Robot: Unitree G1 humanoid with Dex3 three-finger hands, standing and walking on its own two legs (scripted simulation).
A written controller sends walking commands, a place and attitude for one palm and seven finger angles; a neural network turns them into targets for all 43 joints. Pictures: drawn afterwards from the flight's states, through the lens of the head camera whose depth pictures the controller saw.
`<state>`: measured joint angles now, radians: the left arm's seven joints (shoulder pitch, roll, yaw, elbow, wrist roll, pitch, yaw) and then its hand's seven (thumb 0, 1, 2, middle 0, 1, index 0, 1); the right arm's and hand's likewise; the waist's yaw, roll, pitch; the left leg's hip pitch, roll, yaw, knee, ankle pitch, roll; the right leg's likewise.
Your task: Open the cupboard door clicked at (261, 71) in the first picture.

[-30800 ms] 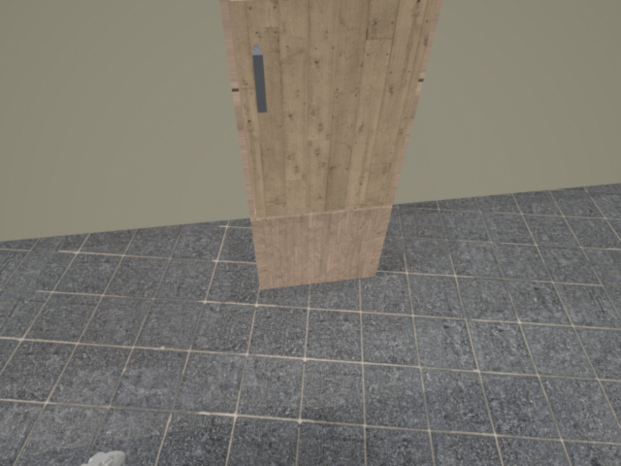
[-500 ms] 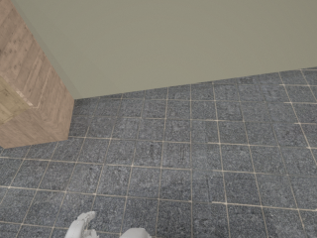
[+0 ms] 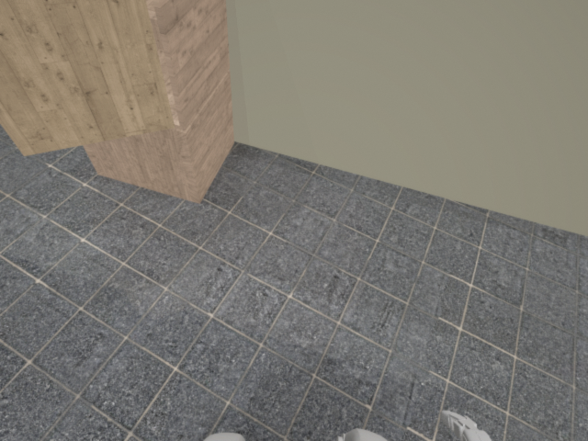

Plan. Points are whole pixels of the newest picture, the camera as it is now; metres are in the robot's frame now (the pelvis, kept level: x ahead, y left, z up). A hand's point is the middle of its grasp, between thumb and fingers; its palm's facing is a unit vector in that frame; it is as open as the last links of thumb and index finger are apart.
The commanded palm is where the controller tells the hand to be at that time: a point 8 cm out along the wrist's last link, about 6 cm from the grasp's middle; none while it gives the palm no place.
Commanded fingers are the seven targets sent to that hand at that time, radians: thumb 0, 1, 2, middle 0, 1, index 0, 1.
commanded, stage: turn to face it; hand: left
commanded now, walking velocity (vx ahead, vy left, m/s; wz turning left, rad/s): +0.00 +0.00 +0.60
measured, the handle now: out of the picture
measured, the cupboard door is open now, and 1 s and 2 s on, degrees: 39 39 39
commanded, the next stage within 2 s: take the last steps up to it in 0.66 s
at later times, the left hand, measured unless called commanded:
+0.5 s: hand out of the picture +0.10 +0.19 -0.14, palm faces +0.24 -0.93 -0.27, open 7.4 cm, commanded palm none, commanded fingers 0.00 0.90 0.90 -0.20 -0.30 -0.20 -0.30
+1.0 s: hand out of the picture -0.11 +0.17 -0.18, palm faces +0.53 -0.82 -0.22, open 7.4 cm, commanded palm none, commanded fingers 0.00 0.90 0.90 -0.20 -0.30 -0.20 -0.30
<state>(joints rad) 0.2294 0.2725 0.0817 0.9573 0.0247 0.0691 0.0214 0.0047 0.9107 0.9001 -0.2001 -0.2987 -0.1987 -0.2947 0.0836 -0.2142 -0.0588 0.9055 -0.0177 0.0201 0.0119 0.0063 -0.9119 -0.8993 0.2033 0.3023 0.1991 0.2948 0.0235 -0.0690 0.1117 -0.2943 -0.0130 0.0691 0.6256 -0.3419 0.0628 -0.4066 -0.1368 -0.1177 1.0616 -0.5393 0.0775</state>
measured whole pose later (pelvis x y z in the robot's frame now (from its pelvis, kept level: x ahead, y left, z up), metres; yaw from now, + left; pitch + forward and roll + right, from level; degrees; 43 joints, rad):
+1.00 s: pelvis +0.01 +0.00 +0.00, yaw +28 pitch +0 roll +1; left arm 0.31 0.24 0.08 1.04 0.03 0.04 0.01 0.00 0.91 0.90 -0.20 -0.30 -0.20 -0.29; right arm 0.14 -0.19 -0.05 0.97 -0.03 -0.01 0.01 0.01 -0.91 -0.90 0.20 0.30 0.20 0.29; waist 0.05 -0.06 0.07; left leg -0.20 -0.02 0.07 0.55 -0.34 0.04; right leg -0.35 -0.12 -0.11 0.93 -0.52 0.03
